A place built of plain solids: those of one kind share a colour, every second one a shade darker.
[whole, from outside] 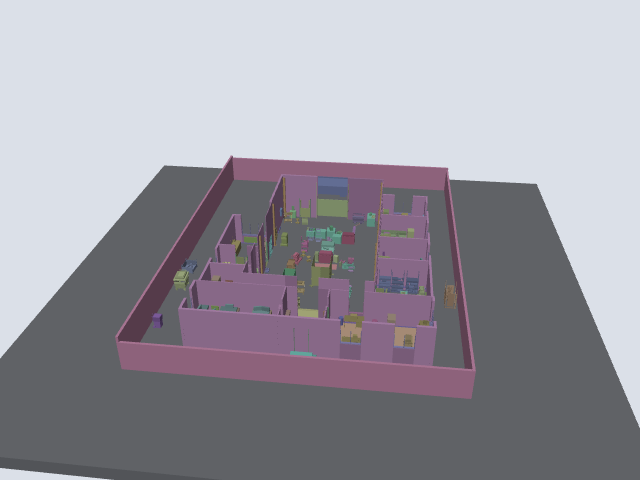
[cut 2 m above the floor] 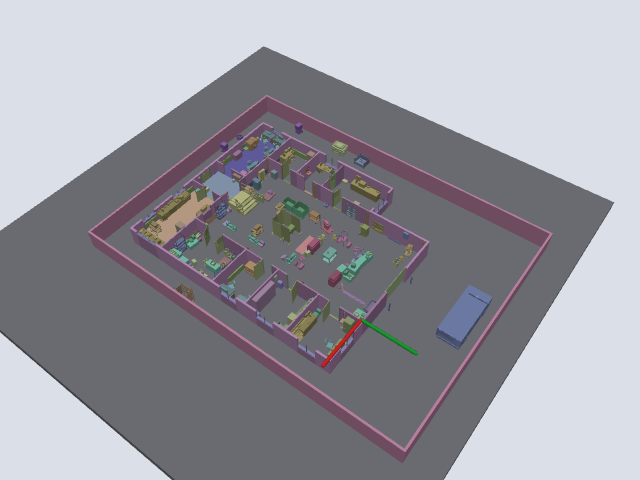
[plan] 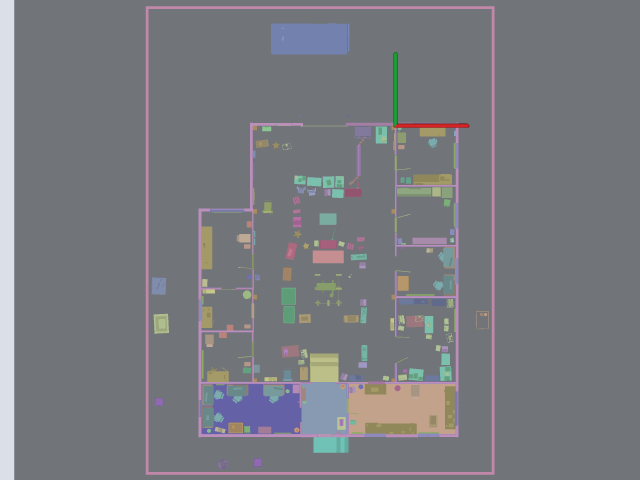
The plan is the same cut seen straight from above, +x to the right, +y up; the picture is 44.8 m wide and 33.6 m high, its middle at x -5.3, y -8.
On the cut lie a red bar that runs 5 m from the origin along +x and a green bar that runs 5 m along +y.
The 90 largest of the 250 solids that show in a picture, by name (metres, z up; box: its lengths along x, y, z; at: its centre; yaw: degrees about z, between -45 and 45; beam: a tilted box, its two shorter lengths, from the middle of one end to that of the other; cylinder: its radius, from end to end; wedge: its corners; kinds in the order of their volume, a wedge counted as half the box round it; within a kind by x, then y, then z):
{
 "wall_1": {"box": [0.2, 1.41, 3.73], "at": [-13.7, -21.1, 1.81]},
 "wall_2": {"box": [0.2, 1.21, 3.73], "at": [-13.7, -18.6, 1.81]},
 "wall_3": {"box": [0.2, 3.6, 3.05], "at": [-13.7, -16.2, 1.48]},
 "wall_4": {"box": [0.2, 0.76, 3.05], "at": [-13.7, -14.03, 1.48]},
 "wall_5": {"box": [0.2, 0.76, 3.05], "at": [-13.7, -11.78, 1.48]},
 "wall_6": {"box": [0.2, 5.6, 3.05], "at": [-13.7, -8.6, 1.48]},
 "wall_7": {"box": [0.81, 0.2, 3.05], "at": [-13.4, -5.9, 1.48]},
 "wall_8": {"box": [3.6, 0.06, 3.05], "at": [-11.8, -17.97, 1.48]},
 "wall_9": {"box": [3.6, 0.06, 3.05], "at": [-11.8, -14.43, 1.48]},
 "wall_10": {"box": [3.6, 0.06, 3.05], "at": [-11.8, -14.37, 1.48]},
 "wall_11": {"box": [2.41, 0.2, 0.95], "at": [-11.8, -5.9, 0.42]},
 "wall_12": {"box": [3.66, 0.06, 3.73], "at": [-11.77, -18.03, 1.81]},
 "wall_13": {"box": [7.15, 0.2, 3.73], "at": [-10.22, -21.7, 1.81]},
 "wall_14": {"box": [0.2, 6.2, 4.65], "at": [-10.1, -2.9, 2.27]},
 "wall_15": {"box": [0.06, 2.96, 3.05], "at": [-10.03, -7.48, 1.48]},
 "wall_16": {"box": [0.06, 1.8, 4.65], "at": [-9.97, -17.1, 2.27]},
 "wall_17": {"box": [0.06, 1.42, 4.65], "at": [-9.97, -10.75, 2.27]},
 "wall_18": {"box": [0.06, 3.02, 4.65], "at": [-9.97, -7.45, 2.27]},
 "wall_19": {"box": [3.41, 0.06, 3.73], "at": [-8.36, -18.03, 1.81]},
 "wall_20": {"box": [3.71, 0.2, 4.65], "at": [-8.35, 0.1, 2.27]},
 "wall_21": {"box": [3.41, 0.06, 4.65], "at": [-8.29, -17.97, 2.27]},
 "wall_22": {"box": [0.06, 1.75, 3.73], "at": [-6.62, -18.88, 1.81]},
 "wall_23": {"box": [3.3, 0.2, 3.73], "at": [-5.0, -21.7, 1.81]},
 "wall_24": {"box": [1.16, 0.2, 3.73], "at": [-2.77, -21.7, 1.81]},
 "wall_25": {"box": [1.52, 0.06, 4.65], "at": [-2.65, -17.97, 2.27]},
 "wall_26": {"box": [3.51, 0.2, 4.65], "at": [-1.75, 0.1, 2.27]},
 "wall_27": {"box": [1.51, 0.2, 1.73], "at": [-1.45, -21.7, 0.81]},
 "wall_28": {"box": [0.06, 2.75, 3.05], "at": [0.03, -13.38, 1.48]},
 "wall_29": {"box": [0.06, 2.21, 3.05], "at": [0.03, -5.3, 1.48]},
 "wall_30": {"box": [2.26, 0.2, 3.73], "at": [0.42, -21.7, 1.81]},
 "wall_31": {"box": [1.21, 0.2, 3.05], "at": [0.6, 0.1, 1.48]},
 "wall_32": {"box": [4.26, 0.06, 3.73], "at": [2.07, -18.03, 1.81]},
 "wall_33": {"box": [4.2, 0.06, 3.05], "at": [2.1, -17.97, 1.48]},
 "wall_34": {"box": [4.2, 0.06, 3.05], "at": [2.1, -12.03, 1.48]},
 "wall_35": {"box": [4.2, 0.06, 3.05], "at": [2.1, -11.97, 1.48]},
 "wall_36": {"box": [4.2, 0.06, 3.05], "at": [2.1, -8.43, 1.48]},
 "wall_37": {"box": [4.2, 0.06, 3.05], "at": [2.1, -8.37, 1.48]},
 "wall_38": {"box": [4.2, 0.06, 3.05], "at": [2.1, -4.23, 1.48]},
 "wall_39": {"box": [4.2, 0.06, 3.05], "at": [2.1, -4.17, 1.48]},
 "wall_40": {"box": [1.51, 0.2, 1.73], "at": [2.3, -21.7, 0.81]},
 "wall_41": {"box": [1.41, 0.2, 3.05], "at": [3.7, 0.1, 1.48]},
 "wall_42": {"box": [1.36, 0.2, 3.73], "at": [3.73, -21.7, 1.81]},
 "wall_43": {"box": [0.2, 0.81, 3.73], "at": [4.3, -21.4, 1.81]},
 "wall_44": {"box": [0.2, 2.41, 1.83], "at": [4.3, -19.8, 0.86]},
 "wall_45": {"box": [0.2, 0.61, 3.73], "at": [4.3, -18.3, 1.81]},
 "wall_46": {"box": [0.2, 6.0, 3.05], "at": [4.3, -15.0, 1.48]},
 "wall_47": {"box": [0.2, 0.91, 3.05], "at": [4.3, -11.55, 1.48]},
 "wall_48": {"box": [0.2, 1.81, 1.15], "at": [4.3, -10.2, 0.53]},
 "wall_49": {"box": [0.2, 0.91, 3.05], "at": [4.3, -8.85, 1.48]},
 "wall_50": {"box": [0.2, 1.21, 3.05], "at": [4.3, -7.8, 1.48]},
 "wall_51": {"box": [0.2, 1.81, 1.15], "at": [4.3, -6.3, 0.53]},
 "wall_52": {"box": [0.2, 1.21, 3.05], "at": [4.3, -4.8, 1.48]},
 "wall_53": {"box": [0.2, 1.21, 3.05], "at": [4.3, -3.6, 1.48]},
 "wall_54": {"box": [0.2, 1.41, 3.05], "at": [4.3, -0.5, 1.48]},
 "yard_bound_1": {"box": [0.2, 32.8, 2.97], "at": [-17.39, -8.03, 1.43]},
 "yard_bound_2": {"box": [24.41, 0.2, 2.47], "at": [-5.29, -24.33, 1.18]},
 "yard_bound_3": {"box": [24.41, 0.2, 2.73], "at": [-5.29, 8.27, 1.31]},
 "yard_bound_4": {"box": [0.2, 32.8, 2.49], "at": [6.82, -8.03, 1.19]},
 "raised_floor_lab_1": {"box": [7.68, 3.73, 0.73], "at": [0.42, -19.8, 0.32]},
 "raised_floor_office_1": {"box": [7.08, 3.73, 0.73], "at": [-10.12, -19.8, 0.32]},
 "beyond_van_1": {"box": [5.29, 2.16, 1.0], "at": [-6.06, 6.06, 0.79]},
 "raised_floor_lobby_1": {"box": [3.43, 3.73, 0.73], "at": [-5.0, -19.8, 0.32]},
 "crate_1": {"box": [1.0, 0.6, 0.8], "at": [-5.7, -3.92, 0.35], "yaw": -3.9},
 "crate_2": {"box": [0.8, 0.8, 0.95], "at": [-4.7, -3.95, 0.42], "yaw": 1.2},
 "crate_3": {"box": [0.8, 0.6, 0.8], "at": [-4.05, -4.75, 0.35], "yaw": -2.8},
 "crate_4": {"box": [0.8, 1.2, 0.95], "at": [-1.0, -0.65, 0.42]},
 "crate_5": {"box": [1.0, 0.8, 0.5], "at": [1.43, -17.43, 0.2], "yaw": -5.7},
 "crate_6": {"box": [0.6, 1.2, 0.8], "at": [2.33, -13.93, 0.35], "yaw": 0.4},
 "crate_7": {"box": [0.8, 1.0, 0.95], "at": [3.5, -17.35, 0.42], "yaw": 3.0},
 "test_desk_1": {"box": [1.2, 0.6, 0.86], "at": [-4.72, -8.32, 0.38]},
 "test_desk_2": {"box": [1.08, 0.52, 1.05], "at": [-4.72, -8.32, 0.48]},
 "test_desk_3": {"box": [1.2, 0.6, 0.86], "at": [-2.98, -4.69, 0.38]},
 "test_desk_4": {"box": [1.08, 0.52, 1.05], "at": [-2.98, -4.69, 0.48]},
 "lab_bench_1": {"box": [0.56, 0.9, 0.78], "at": [-13.15, -9.6, 0.49]},
 "lab_bench_2": {"box": [0.56, 0.9, 0.78], "at": [-13.15, -8.1, 0.49]},
 "lab_bench_3": {"box": [0.9, 0.56, 0.78], "at": [1.68, -3.69, 0.49]},
 "lab_bench_4": {"box": [2.65, 0.19, 0.95], "at": [2.58, -4.04, 0.43]},
 "lab_bench_5": {"box": [0.9, 0.56, 0.78], "at": [2.58, -3.69, 0.49]},
 "lockers_1": {"box": [2.4, 0.45, 1.85], "at": [2.38, -8.06, 0.88]},
 "instrument_rack_1": {"box": [0.6, 0.7, 1.79], "at": [-13.03, -14.96, 1.0]},
 "instrument_rack_2": {"box": [0.8, 0.6, 1.14], "at": [-10.56, -7.88, 0.68]},
 "instrument_rack_3": {"box": [0.6, 0.8, 1.14], "at": [1.37, -18.56, 1.36]},
 "door_landing_1": {"box": [2.0, 1.1, 0.73], "at": [-5.0, -17.39, 0.32]},
 "yard_step_1": {"box": [1.6, 1.1, 0.67], "at": [-4.95, -22.35, 0.33]},
 "plan_chest_small_1": {"box": [0.92, 0.64, 1.01], "at": [-11.2, -21.16, 1.13]},
 "plan_chest_small_2": {"box": [0.64, 0.92, 0.97], "at": [0.5, -11.04, 0.43]},
 "kitchenette_1": {"box": [2.4, 0.6, 0.68], "at": [1.29, -4.64, 0.44]},
 "fridge_tall_1": {"box": [0.6, 0.64, 1.8], "at": [2.86, -4.63, 0.85]},
 "filing_tall_1": {"box": [0.47, 0.62, 1.37], "at": [-6.97, -18.42, 1.31]},
 "drying_oven_1": {"box": [0.59, 0.71, 0.93], "at": [0.42, -0.84, 1.22]}
}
